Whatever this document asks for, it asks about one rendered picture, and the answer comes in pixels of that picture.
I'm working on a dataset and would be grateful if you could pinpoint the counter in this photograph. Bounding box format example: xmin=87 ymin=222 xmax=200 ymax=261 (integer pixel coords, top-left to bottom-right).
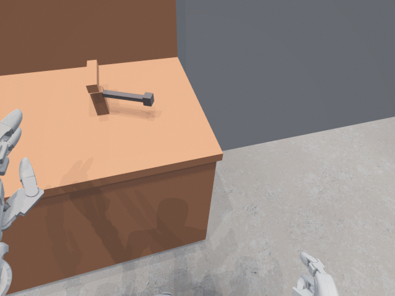
xmin=0 ymin=0 xmax=223 ymax=295

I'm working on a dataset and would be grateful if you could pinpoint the robot right hand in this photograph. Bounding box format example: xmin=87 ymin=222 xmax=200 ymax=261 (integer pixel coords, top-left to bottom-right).
xmin=293 ymin=252 xmax=339 ymax=296

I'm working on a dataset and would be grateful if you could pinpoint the robot left hand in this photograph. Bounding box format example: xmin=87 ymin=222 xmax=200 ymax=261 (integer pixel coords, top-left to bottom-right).
xmin=0 ymin=109 xmax=44 ymax=241

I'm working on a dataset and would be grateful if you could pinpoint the left robot forearm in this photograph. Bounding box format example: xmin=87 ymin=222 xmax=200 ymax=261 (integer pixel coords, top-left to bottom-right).
xmin=0 ymin=242 xmax=12 ymax=296

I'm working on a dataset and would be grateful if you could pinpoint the tap lever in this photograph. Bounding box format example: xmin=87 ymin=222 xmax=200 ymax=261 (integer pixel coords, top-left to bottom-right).
xmin=102 ymin=89 xmax=154 ymax=107

